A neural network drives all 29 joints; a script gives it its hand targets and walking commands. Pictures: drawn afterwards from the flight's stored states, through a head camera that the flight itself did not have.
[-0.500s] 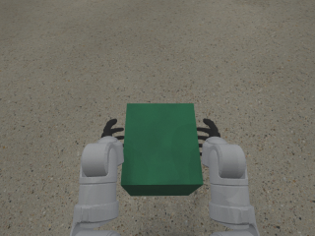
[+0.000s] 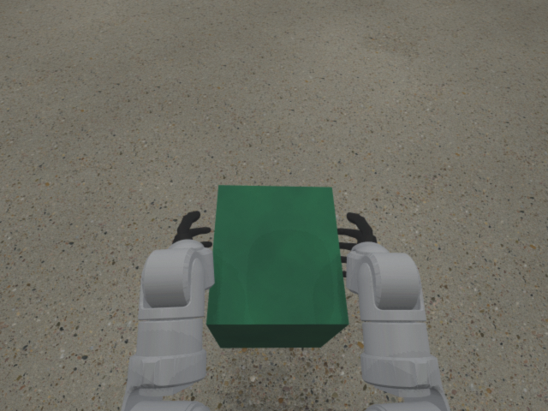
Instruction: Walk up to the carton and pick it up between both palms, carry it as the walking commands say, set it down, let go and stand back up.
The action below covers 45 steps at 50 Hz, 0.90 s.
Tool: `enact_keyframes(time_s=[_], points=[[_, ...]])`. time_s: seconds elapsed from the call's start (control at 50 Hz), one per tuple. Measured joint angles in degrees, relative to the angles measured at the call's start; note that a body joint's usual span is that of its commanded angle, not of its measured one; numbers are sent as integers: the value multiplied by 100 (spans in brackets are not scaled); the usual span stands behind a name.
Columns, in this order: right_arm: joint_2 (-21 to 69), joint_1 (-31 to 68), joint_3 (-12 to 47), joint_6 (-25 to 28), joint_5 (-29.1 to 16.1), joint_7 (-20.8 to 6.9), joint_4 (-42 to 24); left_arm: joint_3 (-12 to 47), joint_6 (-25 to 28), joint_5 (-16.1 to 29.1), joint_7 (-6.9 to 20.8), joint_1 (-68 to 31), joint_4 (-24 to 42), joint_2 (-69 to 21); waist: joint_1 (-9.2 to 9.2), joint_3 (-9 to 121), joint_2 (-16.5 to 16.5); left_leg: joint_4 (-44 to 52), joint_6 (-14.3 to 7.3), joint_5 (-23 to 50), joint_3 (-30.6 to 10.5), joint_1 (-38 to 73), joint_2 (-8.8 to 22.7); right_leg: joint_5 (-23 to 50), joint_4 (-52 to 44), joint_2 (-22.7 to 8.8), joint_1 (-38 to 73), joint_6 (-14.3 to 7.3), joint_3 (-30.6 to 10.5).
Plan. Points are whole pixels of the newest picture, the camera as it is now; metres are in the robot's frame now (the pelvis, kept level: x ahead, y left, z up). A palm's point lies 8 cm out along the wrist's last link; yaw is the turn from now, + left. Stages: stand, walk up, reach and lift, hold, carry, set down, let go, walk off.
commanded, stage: carry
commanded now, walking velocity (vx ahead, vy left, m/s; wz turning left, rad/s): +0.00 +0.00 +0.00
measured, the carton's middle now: (273, 272) +0.33 +0.00 -0.03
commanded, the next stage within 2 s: none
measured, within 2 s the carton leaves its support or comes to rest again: neither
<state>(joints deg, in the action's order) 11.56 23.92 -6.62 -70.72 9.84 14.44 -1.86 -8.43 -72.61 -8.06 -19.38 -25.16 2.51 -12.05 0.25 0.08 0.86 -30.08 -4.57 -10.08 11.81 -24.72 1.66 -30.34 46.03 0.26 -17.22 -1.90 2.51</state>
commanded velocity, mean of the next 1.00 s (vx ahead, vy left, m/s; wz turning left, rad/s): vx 0.00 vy -0.17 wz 0.50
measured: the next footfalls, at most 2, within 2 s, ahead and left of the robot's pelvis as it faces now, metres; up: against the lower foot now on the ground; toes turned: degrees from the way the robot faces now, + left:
right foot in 0.08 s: +0.05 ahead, -0.14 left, +0.00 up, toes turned -2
right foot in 0.92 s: +0.09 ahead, -0.21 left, +0.00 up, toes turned +8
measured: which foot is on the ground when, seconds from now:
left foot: down 0.00-0.94, up 0.96-1.00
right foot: up 0.00-0.06, down 0.08-0.74, up 0.76-0.90, down 0.92-1.00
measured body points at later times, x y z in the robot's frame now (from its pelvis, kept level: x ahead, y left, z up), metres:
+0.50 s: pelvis +0.06 -0.07 +0.00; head +0.08 -0.08 +0.45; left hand +0.37 +0.08 +0.09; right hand +0.39 -0.17 +0.08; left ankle +0.06 +0.08 -0.72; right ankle +0.01 -0.13 -0.73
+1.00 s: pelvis +0.02 -0.12 -0.01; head +0.03 -0.12 +0.44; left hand +0.29 +0.10 +0.08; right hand +0.36 -0.14 +0.08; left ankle +0.03 +0.05 -0.71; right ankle +0.05 -0.21 -0.73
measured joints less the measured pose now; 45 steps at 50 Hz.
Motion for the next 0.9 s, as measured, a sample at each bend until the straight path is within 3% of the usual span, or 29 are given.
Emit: enact_keyframes(time_s=[0.06, 0.12, 0.22, 0.5, 0.66, 0.72, 0.82, 0.9], points=[[2, 0, -10, -53, 1, 24, -142, 1, 36, 66, 2, -3, 33, -4, -10, -228, 3, 86, 28, -16, -117, 100, -1, 290, -870, -155, -288, 0, -11], [1, -1, 18, -67, 0, 26, -333, 2, 60, 138, -11, -2, 188, -8, -60, -245, 22, 85, 157, -143, -158, 262, -6, 1458, -1306, -269, -247, 28, 5], [0, 0, 30, -51, 0, 26, -729, 1, 67, 249, -114, -123, 500, -59, -62, 83, -24, 86, 205, -261, -236, 357, 33, 1052, -1310, -225, -101, 83, 79], [0, -1, -55, -75, 0, 19, -425, 0, 48, 144, -106, -127, 189, -61, -62, 390, -22, -286, 230, -275, -568, 288, 108, 781, -1265, -137, 135, -151, 404], [0, -2, -58, -86, 0, 19, -424, 1, 48, 144, -103, -127, 184, -61, -59, 394, -20, -370, 232, -452, -609, 116, 108, 643, -1035, -225, 35, -187, 802], [0, -2, -50, -87, 0, 19, -424, 1, 49, 141, -103, -127, 183, -59, -60, 383, -4, -385, 386, -439, -662, 84, 112, 702, -741, -281, -102, -123, 910], [0, 0, -53, -88, 0, 19, -425, 1, 48, 141, -100, -129, 183, -58, -6, 380, -187, -394, 482, -267, -1046, -123, 204, -13, -381, -135, -436, 108, 614], [3, 0, -50, -95, 0, 18, -424, 0, 46, 136, -101, -128, 186, -57, -25, 374, -234, -401, 699, -81, -1456, -320, 207, 453, -790, -245, -383, 111, 433]])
